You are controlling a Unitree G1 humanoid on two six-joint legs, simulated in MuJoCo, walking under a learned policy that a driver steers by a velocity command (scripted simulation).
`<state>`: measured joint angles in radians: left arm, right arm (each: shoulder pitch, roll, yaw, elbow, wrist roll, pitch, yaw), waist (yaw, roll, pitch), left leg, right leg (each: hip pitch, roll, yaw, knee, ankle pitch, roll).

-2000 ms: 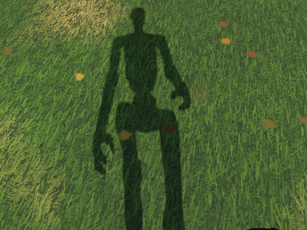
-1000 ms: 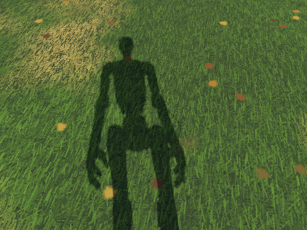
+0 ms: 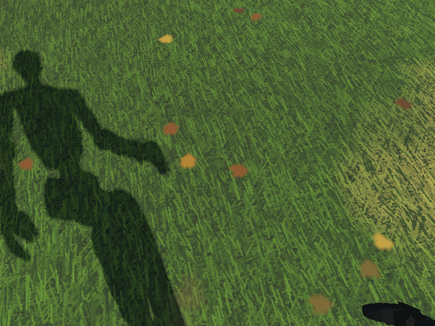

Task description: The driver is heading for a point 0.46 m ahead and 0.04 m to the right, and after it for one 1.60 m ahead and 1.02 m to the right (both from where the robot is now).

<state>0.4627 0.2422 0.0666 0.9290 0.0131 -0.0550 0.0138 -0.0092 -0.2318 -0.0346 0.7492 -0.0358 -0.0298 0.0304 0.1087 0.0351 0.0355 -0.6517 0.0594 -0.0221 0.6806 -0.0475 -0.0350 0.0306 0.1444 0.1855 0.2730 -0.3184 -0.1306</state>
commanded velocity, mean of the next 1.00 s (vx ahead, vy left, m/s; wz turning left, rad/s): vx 0.50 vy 0.00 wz -0.60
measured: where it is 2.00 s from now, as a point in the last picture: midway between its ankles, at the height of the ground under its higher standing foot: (394, 191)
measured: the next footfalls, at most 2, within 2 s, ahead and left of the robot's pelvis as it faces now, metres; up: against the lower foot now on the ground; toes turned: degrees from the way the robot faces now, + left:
left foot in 0.08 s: +0.24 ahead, +0.13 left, +0.00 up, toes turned -5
right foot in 0.62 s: +0.45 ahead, -0.14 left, +0.00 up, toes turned -27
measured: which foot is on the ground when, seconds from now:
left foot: up 0.00-0.06, down 0.08-0.62, up 0.64-1.00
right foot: down 0.00-0.08, up 0.10-0.60, down 0.62-1.00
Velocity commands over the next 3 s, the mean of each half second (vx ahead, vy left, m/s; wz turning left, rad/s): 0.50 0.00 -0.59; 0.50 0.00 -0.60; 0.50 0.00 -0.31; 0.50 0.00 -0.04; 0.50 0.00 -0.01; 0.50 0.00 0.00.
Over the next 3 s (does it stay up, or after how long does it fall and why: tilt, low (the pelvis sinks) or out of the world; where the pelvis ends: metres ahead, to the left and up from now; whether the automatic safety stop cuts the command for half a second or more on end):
stays up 1.30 -0.84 0.01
